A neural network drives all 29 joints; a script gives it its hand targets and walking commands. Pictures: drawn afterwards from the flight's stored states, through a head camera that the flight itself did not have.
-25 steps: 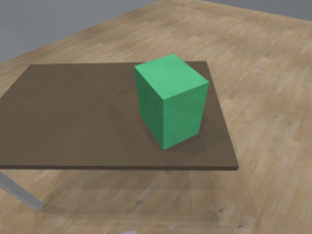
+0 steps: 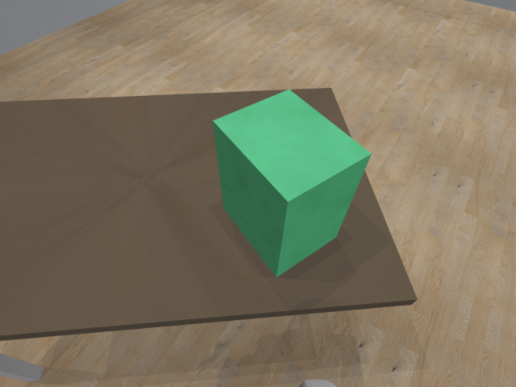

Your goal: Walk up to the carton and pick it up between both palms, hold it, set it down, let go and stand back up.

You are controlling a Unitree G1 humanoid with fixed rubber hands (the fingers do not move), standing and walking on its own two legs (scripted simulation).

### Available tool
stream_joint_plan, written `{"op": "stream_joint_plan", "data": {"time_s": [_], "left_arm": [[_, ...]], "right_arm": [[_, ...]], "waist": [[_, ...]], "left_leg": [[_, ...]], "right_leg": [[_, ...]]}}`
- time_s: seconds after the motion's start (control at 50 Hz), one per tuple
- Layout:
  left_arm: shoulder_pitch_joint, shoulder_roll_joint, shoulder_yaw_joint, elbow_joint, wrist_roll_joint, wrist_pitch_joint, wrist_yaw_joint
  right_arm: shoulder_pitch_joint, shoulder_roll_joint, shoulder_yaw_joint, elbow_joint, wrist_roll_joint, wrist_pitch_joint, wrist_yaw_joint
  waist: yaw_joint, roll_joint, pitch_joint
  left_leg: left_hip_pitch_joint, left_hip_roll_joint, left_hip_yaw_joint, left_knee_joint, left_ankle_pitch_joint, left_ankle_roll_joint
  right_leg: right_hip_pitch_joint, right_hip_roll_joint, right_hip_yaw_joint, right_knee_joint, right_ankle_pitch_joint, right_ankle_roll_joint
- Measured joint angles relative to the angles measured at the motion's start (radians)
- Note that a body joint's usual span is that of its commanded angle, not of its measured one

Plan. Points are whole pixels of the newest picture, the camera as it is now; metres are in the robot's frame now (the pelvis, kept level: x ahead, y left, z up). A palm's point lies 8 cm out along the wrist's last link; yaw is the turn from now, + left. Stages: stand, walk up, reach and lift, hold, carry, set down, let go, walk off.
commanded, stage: walk up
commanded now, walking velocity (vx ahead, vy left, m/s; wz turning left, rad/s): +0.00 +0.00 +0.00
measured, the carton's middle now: (282, 186) +0.46 -0.04 +0.00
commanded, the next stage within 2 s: none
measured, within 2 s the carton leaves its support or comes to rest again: neither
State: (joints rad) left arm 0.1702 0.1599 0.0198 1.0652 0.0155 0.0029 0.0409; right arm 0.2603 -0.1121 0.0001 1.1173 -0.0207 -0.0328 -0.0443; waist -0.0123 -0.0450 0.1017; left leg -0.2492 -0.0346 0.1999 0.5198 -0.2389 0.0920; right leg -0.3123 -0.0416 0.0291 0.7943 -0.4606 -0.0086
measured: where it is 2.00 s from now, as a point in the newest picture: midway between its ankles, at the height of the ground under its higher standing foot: outside the picture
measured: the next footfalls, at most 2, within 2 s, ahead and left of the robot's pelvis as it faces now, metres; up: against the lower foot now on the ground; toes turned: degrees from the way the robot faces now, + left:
right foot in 0.06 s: +0.04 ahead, -0.12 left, +0.00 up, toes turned -1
right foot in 0.82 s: -0.06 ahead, -0.15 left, +0.00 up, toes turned -7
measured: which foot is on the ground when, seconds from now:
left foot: down 0.00-0.82, up 0.84-1.00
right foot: up 0.00-0.04, down 0.06-0.62, up 0.64-0.80, down 0.82-1.00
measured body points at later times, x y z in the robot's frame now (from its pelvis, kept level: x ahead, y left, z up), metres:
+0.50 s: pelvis +0.02 -0.01 +0.01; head +0.02 +0.00 +0.46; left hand -0.01 +0.18 -0.16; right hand -0.02 -0.22 -0.14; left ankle +0.03 +0.07 -0.73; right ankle +0.00 -0.12 -0.73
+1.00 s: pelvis -0.10 -0.05 +0.01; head -0.07 -0.09 +0.45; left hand -0.07 +0.18 -0.13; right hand -0.03 -0.30 -0.16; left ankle -0.11 +0.09 -0.63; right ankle -0.10 -0.15 -0.73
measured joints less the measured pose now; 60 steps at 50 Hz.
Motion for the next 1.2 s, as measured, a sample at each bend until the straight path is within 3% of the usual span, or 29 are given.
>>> {"op": "stream_joint_plan", "data": {"time_s": [0.06, 0.14, 0.24, 0.38, 0.5, 0.54, 0.64, 0.74, 0.78, 0.82, 0.86, 0.92, 0.98, 1.06, 1.18, 1.2], "left_arm": [[-0.016, -0.006, -0.007, 0.000, -0.005, 0.013, 0.002], [0.019, -0.050, -0.023, 0.022, 0.002, 0.016, 0.007], [0.065, -0.047, -0.027, 0.067, -0.012, 0.009, 0.002], [0.097, -0.038, -0.024, 0.092, -0.016, -0.004, -0.001], [0.131, -0.064, -0.035, 0.108, -0.010, -0.007, -0.011], [0.126, -0.065, -0.032, 0.087, -0.012, -0.005, -0.012], [0.079, -0.035, -0.019, 0.040, -0.011, 0.005, -0.001], [0.034, -0.012, 0.008, 0.014, 0.009, 0.048, 0.006], [0.013, -0.010, 0.016, -0.002, 0.007, 0.049, 0.006], [0.005, -0.007, 0.021, -0.023, 0.005, 0.032, 0.008], [-0.009, -0.028, 0.022, -0.028, 0.010, 0.016, 0.014], [0.006, -0.041, 0.013, -0.046, 0.024, 0.016, 0.017], [0.053, -0.044, 0.013, -0.041, 0.032, 0.022, 0.024], [0.107, -0.041, 0.005, 0.008, 0.012, 0.034, 0.013], [0.082, -0.048, -0.006, 0.030, 0.008, -0.008, 0.008], [0.072, -0.034, -0.003, 0.034, 0.008, -0.007, 0.005]], "right_arm": [[0.009, 0.007, 0.005, 0.008, -0.003, 0.015, 0.010], [0.017, -0.013, 0.000, 0.017, 0.011, 0.041, 0.018], [0.029, -0.005, 0.000, 0.016, 0.005, 0.042, 0.025], [0.052, 0.011, 0.003, 0.044, 0.004, 0.028, 0.020], [0.059, 0.006, -0.001, 0.057, 0.009, 0.028, 0.008], [0.037, 0.004, -0.012, 0.034, 0.011, 0.033, -0.005], [-0.043, -0.008, -0.038, -0.046, 0.009, 0.049, -0.025], [-0.102, -0.036, -0.059, -0.092, -0.009, 0.075, -0.029], [-0.114, -0.049, -0.067, -0.099, -0.014, 0.083, -0.026], [-0.129, -0.059, -0.075, -0.102, -0.012, 0.096, -0.021], [-0.157, -0.084, -0.081, -0.105, -0.002, 0.111, -0.014], [-0.149, -0.093, -0.092, -0.120, -0.006, 0.136, -0.002], [-0.127, -0.108, -0.098, -0.109, -0.018, 0.151, 0.033], [-0.093, -0.103, -0.092, -0.087, -0.010, 0.110, 0.053], [-0.065, -0.076, -0.065, -0.049, 0.017, 0.093, 0.011], [-0.067, -0.057, -0.057, -0.035, 0.021, 0.086, 0.004]], "waist": [[-0.006, 0.015, -0.001], [-0.021, 0.113, -0.029], [-0.034, 0.100, -0.054], [-0.008, 0.023, -0.054], [0.012, 0.023, -0.058], [0.024, 0.025, -0.036], [0.018, 0.024, 0.043], [-0.004, 0.065, 0.055], [-0.006, 0.087, 0.043], [0.012, 0.092, 0.028], [0.010, 0.135, 0.050], [0.012, 0.103, 0.033], [0.034, 0.070, -0.019], [0.002, 0.072, -0.082], [0.001, 0.083, -0.070], [0.006, 0.057, -0.057]], "left_leg": [[-0.009, -0.003, 0.011, 0.034, -0.019, -0.003], [0.013, 0.029, -0.021, 0.014, -0.015, -0.018], [0.054, 0.034, -0.034, -0.076, 0.030, -0.027], [0.070, 0.043, -0.049, -0.117, 0.050, -0.041], [0.071, 0.040, -0.050, -0.122, 0.047, -0.038], [0.035, 0.043, -0.033, -0.075, 0.031, -0.035], [-0.053, 0.053, 0.000, 0.048, -0.003, -0.024], [-0.132, 0.097, 0.018, 0.140, -0.013, -0.033], [-0.164, 0.104, 0.010, 0.145, 0.006, -0.041], [-0.198, 0.110, 0.019, 0.157, 0.022, -0.049], [-0.226, 0.122, -0.029, 0.226, -0.063, -0.067], [-0.289, 0.032, -0.104, 0.502, -0.306, -0.100], [-0.300, -0.022, -0.177, 0.679, -0.228, -0.110], [-0.178, 0.015, -0.251, 0.545, -0.127, -0.100], [0.072, 0.060, -0.229, 0.045, -0.129, -0.128], [0.104, 0.051, -0.218, -0.018, -0.119, -0.103]], "right_leg": [[0.044, -0.006, -0.015, -0.126, 0.098, -0.002], [0.106, 0.027, -0.049, -0.222, 0.148, 0.006], [0.157, 0.040, -0.061, -0.329, 0.195, -0.001], [0.186, 0.054, -0.072, -0.392, 0.222, -0.016], [0.188, 0.053, -0.070, -0.402, 0.224, -0.011], [0.136, 0.049, -0.055, -0.332, 0.202, -0.008], [0.012, 0.034, -0.052, -0.143, 0.139, -0.007], [-0.077, 0.023, -0.081, 0.168, -0.092, 0.004], [-0.049, 0.009, -0.078, 0.134, -0.077, 0.007], [0.016, -0.014, -0.069, -0.032, 0.036, 0.010], [0.029, 0.012, -0.092, -0.059, 0.037, -0.001], [0.015, -0.021, -0.095, -0.068, 0.053, -0.014], [0.022, -0.045, -0.082, -0.159, 0.119, -0.006], [0.062, -0.010, -0.111, -0.306, 0.207, -0.021], [0.046, 0.049, -0.156, -0.316, 0.242, -0.026], [0.042, 0.041, -0.154, -0.302, 0.240, -0.024]]}}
